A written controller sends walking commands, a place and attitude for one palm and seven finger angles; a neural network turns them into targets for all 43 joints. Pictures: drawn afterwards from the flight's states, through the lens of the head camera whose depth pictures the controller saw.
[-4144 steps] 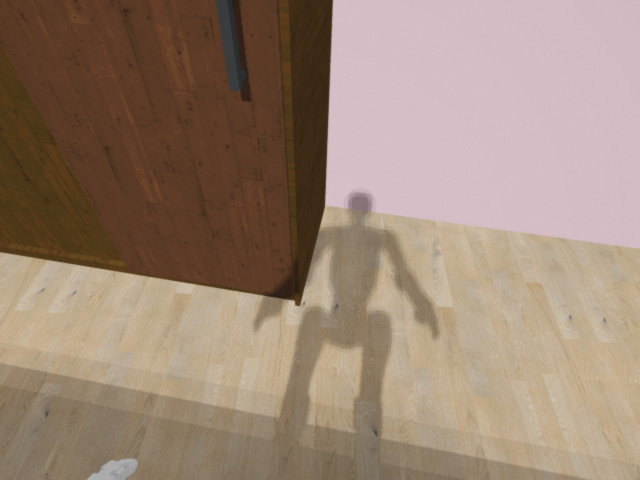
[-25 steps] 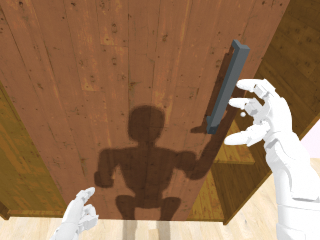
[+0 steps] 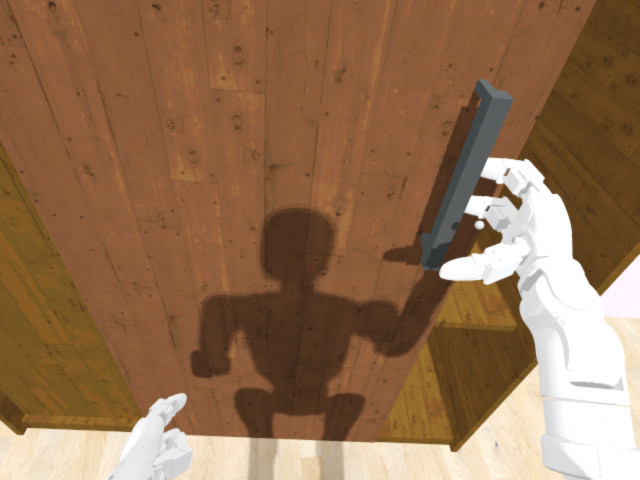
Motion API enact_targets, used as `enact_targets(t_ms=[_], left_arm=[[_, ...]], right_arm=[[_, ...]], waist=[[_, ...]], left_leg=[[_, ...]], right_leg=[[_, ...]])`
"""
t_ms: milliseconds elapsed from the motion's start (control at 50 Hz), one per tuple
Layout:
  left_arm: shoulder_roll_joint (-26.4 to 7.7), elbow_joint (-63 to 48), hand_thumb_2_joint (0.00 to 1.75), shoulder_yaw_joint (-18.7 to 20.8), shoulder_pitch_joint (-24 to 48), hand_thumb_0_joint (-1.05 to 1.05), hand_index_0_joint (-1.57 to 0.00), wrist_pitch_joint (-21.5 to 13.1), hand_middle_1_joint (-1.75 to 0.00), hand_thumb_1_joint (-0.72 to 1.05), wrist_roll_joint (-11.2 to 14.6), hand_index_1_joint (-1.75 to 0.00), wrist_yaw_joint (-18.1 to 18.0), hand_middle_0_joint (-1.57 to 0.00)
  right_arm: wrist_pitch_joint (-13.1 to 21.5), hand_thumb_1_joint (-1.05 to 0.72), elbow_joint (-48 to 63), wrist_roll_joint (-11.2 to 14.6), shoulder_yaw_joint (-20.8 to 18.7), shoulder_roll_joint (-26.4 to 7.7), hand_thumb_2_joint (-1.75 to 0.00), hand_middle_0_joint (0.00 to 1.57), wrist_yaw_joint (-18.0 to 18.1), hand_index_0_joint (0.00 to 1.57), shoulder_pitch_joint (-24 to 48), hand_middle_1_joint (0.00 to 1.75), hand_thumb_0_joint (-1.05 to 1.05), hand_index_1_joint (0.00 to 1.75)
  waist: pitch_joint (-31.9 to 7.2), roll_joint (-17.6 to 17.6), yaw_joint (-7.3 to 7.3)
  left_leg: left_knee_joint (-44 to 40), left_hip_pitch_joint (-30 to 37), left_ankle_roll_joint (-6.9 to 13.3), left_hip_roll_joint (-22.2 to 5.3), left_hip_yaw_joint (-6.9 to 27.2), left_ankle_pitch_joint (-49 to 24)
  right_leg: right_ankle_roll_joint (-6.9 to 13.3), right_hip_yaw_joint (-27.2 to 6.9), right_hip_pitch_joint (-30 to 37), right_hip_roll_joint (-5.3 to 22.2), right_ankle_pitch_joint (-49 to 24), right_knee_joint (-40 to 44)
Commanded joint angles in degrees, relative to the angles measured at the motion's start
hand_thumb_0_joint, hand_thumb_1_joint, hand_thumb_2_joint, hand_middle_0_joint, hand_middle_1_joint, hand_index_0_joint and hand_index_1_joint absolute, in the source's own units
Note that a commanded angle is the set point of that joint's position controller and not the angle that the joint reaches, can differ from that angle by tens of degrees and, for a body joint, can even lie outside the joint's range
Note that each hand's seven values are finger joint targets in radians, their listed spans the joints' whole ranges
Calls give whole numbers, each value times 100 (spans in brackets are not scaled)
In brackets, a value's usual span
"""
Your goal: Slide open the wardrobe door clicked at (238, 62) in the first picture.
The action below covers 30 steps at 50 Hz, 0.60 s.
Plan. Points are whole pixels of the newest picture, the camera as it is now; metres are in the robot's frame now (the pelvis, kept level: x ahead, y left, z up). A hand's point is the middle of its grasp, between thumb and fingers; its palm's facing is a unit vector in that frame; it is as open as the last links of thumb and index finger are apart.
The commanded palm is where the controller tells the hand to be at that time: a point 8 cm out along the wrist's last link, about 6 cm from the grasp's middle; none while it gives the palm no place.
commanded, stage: move the hooked fingers beside the handle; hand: right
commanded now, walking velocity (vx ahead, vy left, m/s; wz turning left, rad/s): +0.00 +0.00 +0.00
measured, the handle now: (453, 185) +0.42 -0.13 +0.22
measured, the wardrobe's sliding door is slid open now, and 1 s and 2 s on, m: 0.24 0.24 0.24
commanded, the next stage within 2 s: none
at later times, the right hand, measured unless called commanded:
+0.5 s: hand (493, 220) +0.35 -0.16 +0.22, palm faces +0.04 +1.00 -0.06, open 14.0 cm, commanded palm +0.32 -0.21 +0.22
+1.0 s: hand (519, 223) +0.34 -0.19 +0.22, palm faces +0.05 +1.00 -0.07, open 14.0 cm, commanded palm +0.32 -0.23 +0.22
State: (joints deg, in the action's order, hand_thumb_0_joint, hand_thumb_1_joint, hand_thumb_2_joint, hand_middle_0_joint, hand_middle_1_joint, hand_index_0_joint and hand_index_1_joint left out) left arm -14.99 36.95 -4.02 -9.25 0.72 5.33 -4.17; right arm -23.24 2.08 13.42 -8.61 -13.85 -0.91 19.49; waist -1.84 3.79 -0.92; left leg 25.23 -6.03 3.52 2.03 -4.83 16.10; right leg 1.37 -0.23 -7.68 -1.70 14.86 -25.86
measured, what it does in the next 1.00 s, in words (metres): stands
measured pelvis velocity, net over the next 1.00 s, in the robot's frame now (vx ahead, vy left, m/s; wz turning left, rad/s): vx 0.01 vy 0.00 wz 0.00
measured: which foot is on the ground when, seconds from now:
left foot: down 0.00-1.00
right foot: down 0.00-1.00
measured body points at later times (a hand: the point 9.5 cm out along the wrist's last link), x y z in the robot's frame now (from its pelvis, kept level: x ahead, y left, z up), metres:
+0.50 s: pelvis +0.01 +0.00 +0.00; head -0.02 +0.03 +0.45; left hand +0.20 +0.23 -0.08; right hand +0.34 -0.22 +0.22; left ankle -0.02 +0.07 -0.74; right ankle -0.01 -0.11 -0.74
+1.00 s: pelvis +0.01 +0.00 +0.00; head -0.02 +0.03 +0.45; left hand +0.20 +0.23 -0.08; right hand +0.33 -0.24 +0.23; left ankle -0.02 +0.07 -0.74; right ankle -0.01 -0.11 -0.74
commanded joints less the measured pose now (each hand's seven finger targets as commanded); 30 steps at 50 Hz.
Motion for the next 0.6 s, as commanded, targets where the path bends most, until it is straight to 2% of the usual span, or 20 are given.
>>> enact_targets(t_ms=[0, 20, 40, 60, 100, 120, 160, 180, 200, 260, 300, 320, 340, 400, 460, 480, 500, 540, 560, 580], left_arm=[[-566, -1021, 90, 211, 1193, 0, -20, -350, -30, 90, -31, -30, -32, -20], [-535, -1046, 90, 195, 1219, 0, -20, -344, -30, 90, -30, -30, -38, -20], [-547, -1026, 90, 204, 1199, 0, -20, -340, -30, 90, -29, -30, -44, -20], [-522, -1058, 90, 196, 1215, 0, -20, -346, -30, 90, -32, -30, -33, -20], [-548, -1041, 90, 201, 1204, 0, -20, -333, -30, 90, -33, -30, -30, -20], [-542, -1068, 90, 190, 1200, 0, -20, -318, -30, 90, -39, -30, -28, -20], [-528, -1088, 90, 186, 1221, 0, -20, -290, -30, 90, -22, -30, -26, -20], [-542, -1065, 90, 196, 1199, 0, -20, -273, -30, 90, -16, -30, -24, -20], [-564, -1075, 90, 196, 1203, 0, -20, -256, -30, 90, -8, -30, -15, -20], [-544, -1124, 90, 193, 1236, 0, -20, -234, -30, 90, -1, -30, -10, -20], [-595, -1097, 90, 204, 1201, 0, -20, -209, -30, 90, -4, -30, -20, -20], [-573, -1115, 90, 184, 1226, 0, -20, -189, -30, 90, -2, -30, -25, -20], [-568, -1122, 90, 191, 1223, 0, -20, -183, -30, 90, -5, -30, -29, -20], [-578, -1148, 90, 204, 1231, 0, -20, -209, -30, 90, -1, -30, -36, -20], [-548, -1165, 90, 194, 1200, 0, -20, -242, -30, 90, 0, -30, -40, -20], [-544, -1155, 90, 188, 1199, 0, -20, -253, -30, 90, 0, -30, -38, -20], [-571, -1138, 90, 204, 1172, 0, -20, -262, -30, 90, 6, -30, -44, -20], [-602, -1079, 90, 207, 1114, 0, -20, -257, -30, 90, 9, -30, -60, -20], [-605, -1108, 90, 218, 1122, 0, -20, -258, -30, 90, 12, -30, -66, -20], [-606, -1122, 90, 214, 1136, 0, -20, -260, -30, 90, 11, -30, -67, -20]], right_arm=[[386, 50, 1362, 99, -378, -1071, -30, 30, -92, 30, 2526, 120, 0, 120], [385, 50, 1429, 105, -238, -925, -30, 30, -127, 30, 2686, 120, 0, 120], [382, 50, 1369, 99, -417, -1139, -30, 30, -115, 30, 2710, 120, 0, 120], [384, 50, 1412, 109, -292, -959, -30, 30, -147, 30, 2659, 120, 0, 120], [382, 50, 1349, 139, -459, -1098, -30, 30, -164, 30, 2444, 120, 0, 120], [367, 50, 1341, 162, -572, -1180, -30, 30, -179, 30, 2314, 120, 0, 120], [314, 50, 1326, 183, -439, -1047, -30, 30, -243, 30, 2370, 120, 0, 120], [279, 50, 1187, 191, -573, -1170, -30, 30, -246, 30, 2301, 120, 0, 120], [269, 50, 1159, 200, -594, -1179, -30, 30, -247, 30, 2115, 120, 0, 120], [204, 50, 1205, 198, -534, -1113, -30, 30, -270, 30, 2181, 120, 0, 120], [188, 50, 1088, 215, -760, -1363, -30, 30, -261, 30, 2044, 120, 0, 120], [179, 50, 1103, 196, -742, -1368, -30, 30, -276, 30, 2178, 120, 0, 120], [183, 50, 1131, 197, -807, -1440, -30, 30, -268, 30, 2279, 120, 0, 120], [256, 50, 1259, 177, -811, -1496, -30, 30, -277, 30, 2271, 120, 0, 120], [343, 50, 1422, 192, -687, -1368, -30, 30, -329, 30, 2410, 120, 0, 120], [349, 50, 1389, 197, -609, -1294, -30, 30, -357, 30, 2416, 120, 0, 120], [360, 50, 1328, 215, -541, -1216, -30, 30, -378, 30, 2289, 120, 0, 120], [313, 50, 1107, 230, -600, -1312, -30, 30, -421, 30, 2430, 120, 0, 120], [277, 50, 1066, 234, -736, -1414, -30, 30, -426, 30, 2286, 120, 0, 120], [249, 50, 1089, 244, -669, -1338, -30, 30, -441, 30, 2304, 120, 0, 120]], waist=[[-1183, -445, 70], [-1241, -440, 107], [-1285, -427, 95], [-1280, -436, 98], [-1337, -263, 43], [-1381, -319, 13], [-1358, -401, 60], [-1286, -469, 58], [-1217, -407, 12], [-1210, -427, 46], [-1130, -567, 16], [-1172, -449, 24], [-1154, -564, 42], [-1264, -302, 30], [-1440, -143, 70], [-1365, -110, 89], [-1344, -203, 99], [-1239, -411, 135], [-1271, -462, 82], [-1254, -513, 93]], left_leg=[[-396, -47, -226, -261, 414, -1726], [-405, -42, -242, -275, 444, -1730], [-393, 22, -239, -283, 453, -1729], [-376, 30, -244, -282, 441, -1801], [-351, 50, -215, -275, 426, -1891], [-332, 161, -218, -291, 431, -2042], [-335, 122, -250, -290, 428, -2087], [-339, 120, -258, -287, 432, -2108], [-348, 106, -244, -284, 426, -2085], [-345, 29, -252, -282, 419, -1985], [-374, 45, -262, -278, 436, -1960], [-364, 70, -260, -298, 455, -1970], [-378, 65, -275, -297, 463, -1986], [-337, 59, -239, -290, 447, -2008], [-295, 85, -224, -288, 445, -2130], [-287, 34, -216, -282, 428, -2119], [-292, 1, -215, -267, 408, -2131], [-318, -47, -236, -267, 403, -2049], [-303, -7, -235, -265, 397, -2029], [-314, -23, -248, -274, 411, -2040]], right_leg=[[158, -265, 537, 137, -1366, 188], [172, -250, 562, 113, -1346, 207], [161, -247, 528, 111, -1326, 199], [168, -234, 538, 105, -1381, 198], [149, -247, 602, 113, -1491, 181], [148, -248, 549, 104, -1582, 185], [149, -204, 529, 94, -1539, 163], [146, -202, 469, 106, -1525, 151], [146, -218, 444, 112, -1534, 165], [148, -210, 437, 107, -1466, 161], [156, -218, 355, 113, -1405, 151], [160, -203, 340, 100, -1420, 176], [167, -196, 342, 100, -1410, 159], [161, -201, 446, 112, -1520, 125], [152, -210, 584, 102, -1649, 103], [143, -223, 586, 112, -1654, 106], [148, -238, 609, 127, -1678, 88], [157, -263, 513, 129, -1562, 120], [155, -259, 467, 126, -1537, 117], [169, -254, 456, 112, -1517, 122]])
